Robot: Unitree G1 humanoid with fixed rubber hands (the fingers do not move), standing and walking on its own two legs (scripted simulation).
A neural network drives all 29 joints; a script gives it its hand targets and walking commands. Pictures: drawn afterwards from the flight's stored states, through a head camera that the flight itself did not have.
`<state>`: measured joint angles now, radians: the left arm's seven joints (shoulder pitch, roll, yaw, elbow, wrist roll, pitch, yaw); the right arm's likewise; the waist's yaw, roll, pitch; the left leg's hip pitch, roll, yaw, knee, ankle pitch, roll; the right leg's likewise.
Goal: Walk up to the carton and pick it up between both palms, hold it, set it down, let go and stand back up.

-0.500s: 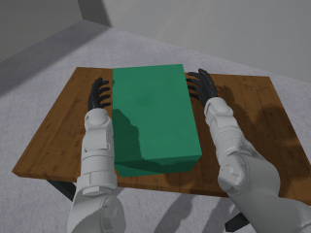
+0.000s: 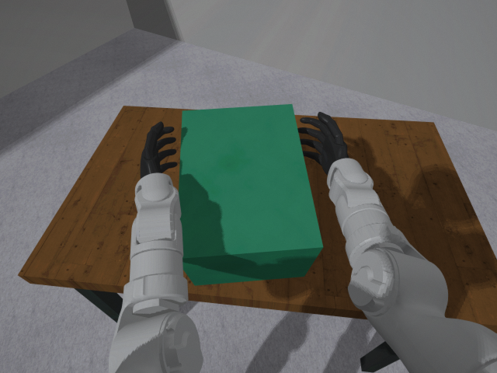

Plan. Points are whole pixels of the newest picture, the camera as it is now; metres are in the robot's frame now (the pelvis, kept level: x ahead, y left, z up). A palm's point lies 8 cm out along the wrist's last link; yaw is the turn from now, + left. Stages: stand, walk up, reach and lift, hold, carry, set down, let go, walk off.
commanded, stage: set down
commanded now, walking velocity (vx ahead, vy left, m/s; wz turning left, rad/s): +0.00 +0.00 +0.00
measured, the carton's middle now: (243, 194) +0.39 +0.05 +0.04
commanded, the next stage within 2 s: none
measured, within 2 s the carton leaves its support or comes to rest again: neither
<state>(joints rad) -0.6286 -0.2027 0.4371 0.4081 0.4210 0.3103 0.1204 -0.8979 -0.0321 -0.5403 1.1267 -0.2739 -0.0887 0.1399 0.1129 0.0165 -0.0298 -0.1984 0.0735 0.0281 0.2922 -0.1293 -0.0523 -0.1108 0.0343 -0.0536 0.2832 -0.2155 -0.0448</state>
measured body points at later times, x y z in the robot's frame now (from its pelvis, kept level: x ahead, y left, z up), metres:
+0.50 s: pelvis +0.01 +0.00 +0.00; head +0.06 -0.02 +0.44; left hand +0.39 +0.21 +0.12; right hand +0.48 -0.09 +0.06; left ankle +0.01 +0.16 -0.75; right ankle -0.04 -0.08 -0.75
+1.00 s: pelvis -0.01 +0.00 +0.00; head +0.05 -0.03 +0.44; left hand +0.39 +0.20 +0.12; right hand +0.47 -0.12 +0.06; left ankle +0.01 +0.16 -0.75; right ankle -0.04 -0.08 -0.75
